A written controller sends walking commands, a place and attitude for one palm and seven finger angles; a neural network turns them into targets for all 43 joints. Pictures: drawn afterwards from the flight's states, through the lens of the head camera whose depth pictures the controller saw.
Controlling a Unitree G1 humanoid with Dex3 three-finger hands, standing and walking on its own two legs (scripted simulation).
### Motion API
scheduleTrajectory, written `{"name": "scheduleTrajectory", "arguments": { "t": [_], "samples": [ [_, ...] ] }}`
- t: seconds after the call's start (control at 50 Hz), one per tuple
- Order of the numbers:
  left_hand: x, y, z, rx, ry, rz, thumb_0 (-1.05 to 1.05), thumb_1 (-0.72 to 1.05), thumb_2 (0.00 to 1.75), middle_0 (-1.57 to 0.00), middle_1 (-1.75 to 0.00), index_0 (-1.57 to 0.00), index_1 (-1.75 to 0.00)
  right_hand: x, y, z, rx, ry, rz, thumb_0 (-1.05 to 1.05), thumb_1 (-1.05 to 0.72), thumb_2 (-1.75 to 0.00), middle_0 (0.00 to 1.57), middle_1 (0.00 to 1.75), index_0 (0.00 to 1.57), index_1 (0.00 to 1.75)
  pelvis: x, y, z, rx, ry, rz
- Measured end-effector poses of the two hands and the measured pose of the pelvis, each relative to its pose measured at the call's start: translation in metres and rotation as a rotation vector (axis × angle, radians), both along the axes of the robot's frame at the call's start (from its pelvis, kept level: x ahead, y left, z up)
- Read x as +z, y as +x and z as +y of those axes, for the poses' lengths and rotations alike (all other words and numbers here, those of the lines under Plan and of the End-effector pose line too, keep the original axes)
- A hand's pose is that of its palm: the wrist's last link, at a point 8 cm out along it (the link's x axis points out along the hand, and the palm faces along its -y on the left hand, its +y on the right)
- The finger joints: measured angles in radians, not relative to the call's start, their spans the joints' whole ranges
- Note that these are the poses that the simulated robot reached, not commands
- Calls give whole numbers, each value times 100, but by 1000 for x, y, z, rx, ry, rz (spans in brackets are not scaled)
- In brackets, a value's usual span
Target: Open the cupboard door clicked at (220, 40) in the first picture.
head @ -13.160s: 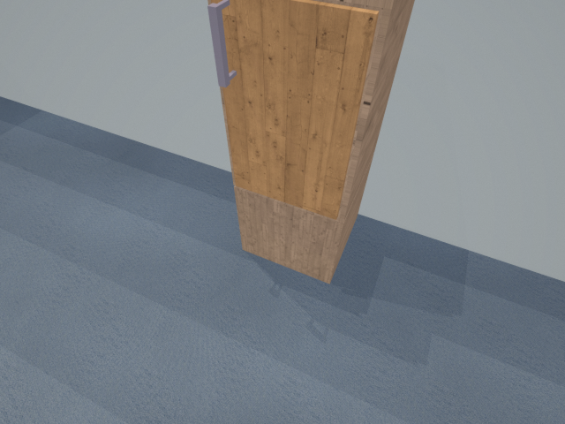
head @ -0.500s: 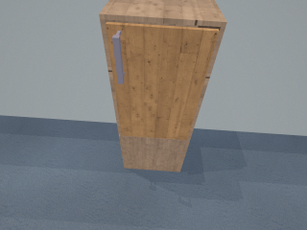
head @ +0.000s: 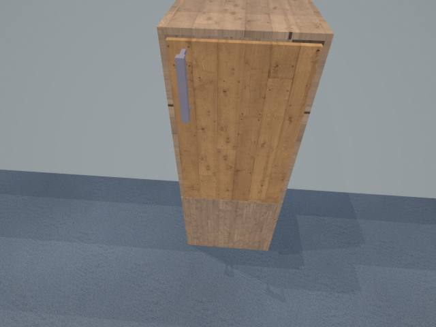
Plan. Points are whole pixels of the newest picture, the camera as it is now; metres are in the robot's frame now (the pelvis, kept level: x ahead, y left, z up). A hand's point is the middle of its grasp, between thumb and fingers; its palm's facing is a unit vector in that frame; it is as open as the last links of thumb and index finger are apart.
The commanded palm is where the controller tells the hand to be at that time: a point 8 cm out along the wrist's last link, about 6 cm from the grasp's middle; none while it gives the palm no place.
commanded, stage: look again from close up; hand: left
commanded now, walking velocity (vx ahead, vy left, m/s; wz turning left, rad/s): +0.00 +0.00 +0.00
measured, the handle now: (184, 87) +0.63 +0.12 +0.15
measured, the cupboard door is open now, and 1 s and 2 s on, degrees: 0 0 0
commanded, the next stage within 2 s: shuffle to correct the standing spot in 0.08 s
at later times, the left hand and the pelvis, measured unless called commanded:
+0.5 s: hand out of the picture -0.03 +0.17 -0.17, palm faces -0.01 -0.98 -0.18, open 7.4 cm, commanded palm none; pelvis +0.01 -0.01 +0.00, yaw -1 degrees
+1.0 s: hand out of the picture +0.11 +0.14 -0.18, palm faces +0.00 -0.97 -0.23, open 7.3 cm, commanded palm none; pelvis +0.08 -0.03 +0.00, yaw -1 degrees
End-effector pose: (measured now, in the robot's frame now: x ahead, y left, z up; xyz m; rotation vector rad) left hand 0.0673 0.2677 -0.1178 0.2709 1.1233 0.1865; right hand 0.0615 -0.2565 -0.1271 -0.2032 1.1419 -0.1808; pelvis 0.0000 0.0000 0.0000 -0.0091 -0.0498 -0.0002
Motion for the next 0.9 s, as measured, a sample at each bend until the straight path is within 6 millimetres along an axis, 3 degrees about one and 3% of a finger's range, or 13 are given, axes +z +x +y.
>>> {"name": "scheduleTrajectory", "arguments": {
  "t": [0.14, 0.28, 0.52, 0.64, 0.7, 0.76, 0.9],
  "samples": [
    [-2, -9, 4, -6, -15, 18, 1, 90, 90, -20, -30, -20, -30, 15, 16, -12, 27, -50, -35, 1, -90, -90, 21, 30, 20, 30, 3, -5, 3, 3, -1, -1],
    [-12, -37, 0, 11, -39, 105, 1, 90, 90, -20, -30, -20, -30, 18, 5, -15, 19, -68, 13, 1, -91, -90, 20, 30, 20, 30, 5, -6, 5, 4, -1, 6],
    [-24, -103, -55, 73, -138, 339, 1, 91, 90, -20, -30, -20, -30, -11, -49, 7, -58, 46, 217, 1, -90, -90, 21, 30, 20, 30, 1, 14, -13, -13, 0, 26],
    [-29, -115, -78, 132, -176, 406, 1, 91, 90, -20, -30, -20, -30, -18, -49, 11, -77, 61, 273, 1, -91, -90, 21, 30, 20, 30, -4, 36, -19, -9, -19, 35],
    [-35, -110, -84, 141, -200, 432, 1, 91, 90, -20, -30, -20, -30, -18, -36, 16, -89, 57, 264, 1, -91, -90, 20, 30, 20, 30, -6, 51, -17, -15, -12, 31],
    [-39, -93, -87, 111, -210, 450, 1, 91, 90, -20, -30, -20, -30, -19, -23, 20, -119, 57, 226, 1, -91, -90, 20, 30, 20, 30, -8, 63, -17, -45, 5, 34],
    [-35, -2, -89, 38, -146, 280, 1, 91, 90, -20, -30, -20, -30, -28, -22, 23, -160, 105, 264, 0, -91, -90, 21, 30, 20, 30, -7, 76, -30, -57, 18, 20]
  ]
}}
